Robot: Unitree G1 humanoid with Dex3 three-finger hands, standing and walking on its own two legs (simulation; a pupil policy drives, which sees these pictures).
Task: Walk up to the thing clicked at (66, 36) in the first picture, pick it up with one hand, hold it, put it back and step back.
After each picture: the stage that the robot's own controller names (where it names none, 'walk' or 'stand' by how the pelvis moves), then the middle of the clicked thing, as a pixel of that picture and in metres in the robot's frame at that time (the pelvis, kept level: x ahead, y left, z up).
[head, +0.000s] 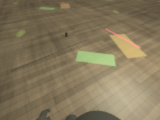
stand; (66, 34) +2.08 +0.72 -0.72
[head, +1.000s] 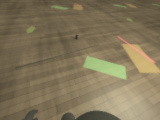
walk; (76, 37) +2.01 +0.37 -0.70
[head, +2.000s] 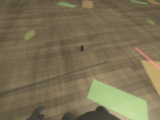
walk; (82, 48) +1.39 +0.15 -0.72
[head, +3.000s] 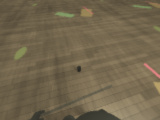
walk; (79, 69) +0.90 +0.17 -0.71
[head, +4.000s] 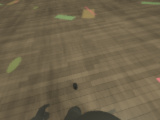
walk; (75, 86) +0.55 +0.24 -0.70
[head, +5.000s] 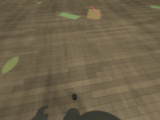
stand; (74, 97) +0.37 +0.18 -0.70
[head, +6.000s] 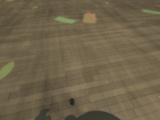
stand; (72, 101) +0.35 +0.20 -0.72
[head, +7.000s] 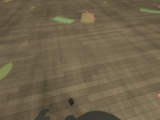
stand; (71, 101) +0.34 +0.21 -0.73
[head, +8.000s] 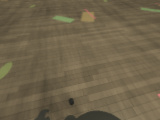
stand; (71, 101) +0.33 +0.21 -0.72
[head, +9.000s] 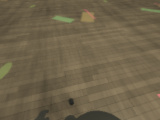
stand; (71, 101) +0.33 +0.21 -0.73
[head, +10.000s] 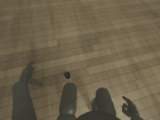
go down; (67, 75) +0.39 +0.20 -0.49
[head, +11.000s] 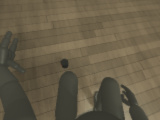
go down; (64, 63) +0.42 +0.23 -0.31
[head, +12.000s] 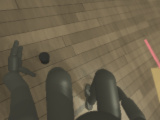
close in; (44, 58) +0.39 +0.27 -0.23
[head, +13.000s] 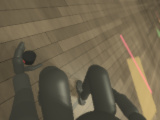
close; (29, 58) +0.39 +0.28 -0.22
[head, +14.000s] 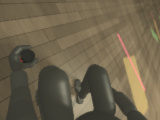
lift; (27, 57) +0.38 +0.28 -0.22
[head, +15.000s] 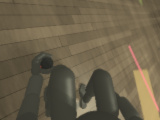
lift; (46, 64) +0.33 +0.24 -0.18
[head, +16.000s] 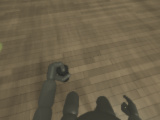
lift; (63, 73) +0.32 +0.18 +0.01
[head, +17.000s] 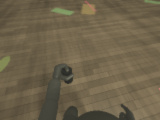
hold; (67, 75) +0.33 +0.16 +0.00
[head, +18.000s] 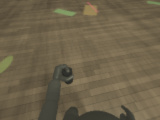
hold; (67, 75) +0.32 +0.17 +0.00
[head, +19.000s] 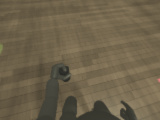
crouch; (65, 74) +0.34 +0.18 -0.06
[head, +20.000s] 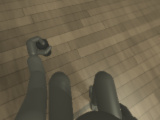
lower; (44, 48) +0.47 +0.27 -0.09
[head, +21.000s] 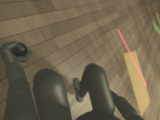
lower; (21, 53) +0.42 +0.29 -0.22
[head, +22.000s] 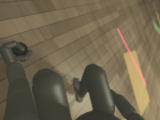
lower; (21, 52) +0.42 +0.29 -0.22
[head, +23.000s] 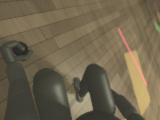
lower; (21, 52) +0.42 +0.29 -0.22
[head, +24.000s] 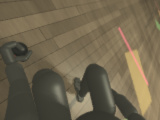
lower; (21, 53) +0.42 +0.29 -0.22
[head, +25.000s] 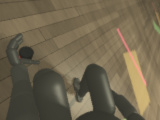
open; (26, 55) +0.41 +0.27 -0.23
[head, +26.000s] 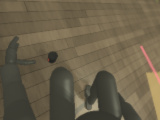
stand; (52, 57) +0.41 +0.24 -0.25
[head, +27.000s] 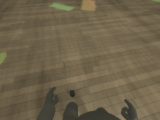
stand; (72, 93) +0.37 +0.17 -0.63
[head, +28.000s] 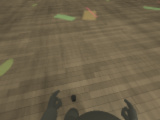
stand; (73, 98) +0.38 +0.18 -0.66
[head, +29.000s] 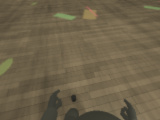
stand; (73, 98) +0.37 +0.17 -0.67
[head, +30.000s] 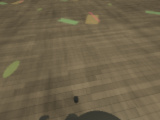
stand; (76, 99) +0.39 +0.17 -0.72
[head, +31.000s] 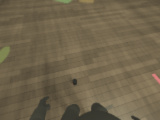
walk; (74, 82) +0.47 +0.16 -0.70
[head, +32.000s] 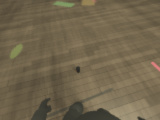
walk; (78, 69) +0.73 +0.21 -0.70
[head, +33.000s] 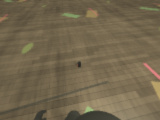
stand; (79, 64) +1.03 +0.23 -0.70
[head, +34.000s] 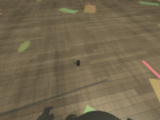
stand; (78, 63) +1.00 +0.23 -0.72
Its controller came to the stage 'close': yes
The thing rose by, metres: 0.71
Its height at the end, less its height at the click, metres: +0.00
